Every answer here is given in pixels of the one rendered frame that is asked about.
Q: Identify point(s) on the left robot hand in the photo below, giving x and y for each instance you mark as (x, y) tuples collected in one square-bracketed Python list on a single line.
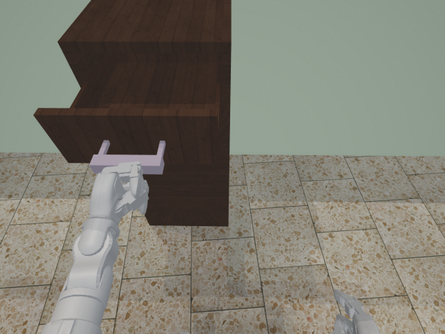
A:
[(108, 190)]

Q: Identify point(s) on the drawer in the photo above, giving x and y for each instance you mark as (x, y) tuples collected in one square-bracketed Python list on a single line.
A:
[(136, 100)]

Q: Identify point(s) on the left robot forearm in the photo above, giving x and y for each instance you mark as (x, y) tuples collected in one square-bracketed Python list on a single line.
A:
[(84, 297)]

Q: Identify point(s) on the right robot hand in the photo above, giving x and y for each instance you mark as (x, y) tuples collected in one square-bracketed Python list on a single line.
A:
[(362, 322)]

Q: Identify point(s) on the cabinet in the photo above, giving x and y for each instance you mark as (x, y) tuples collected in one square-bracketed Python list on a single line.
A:
[(185, 194)]

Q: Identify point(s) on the handle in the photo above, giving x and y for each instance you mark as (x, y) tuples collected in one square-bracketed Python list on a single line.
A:
[(151, 164)]

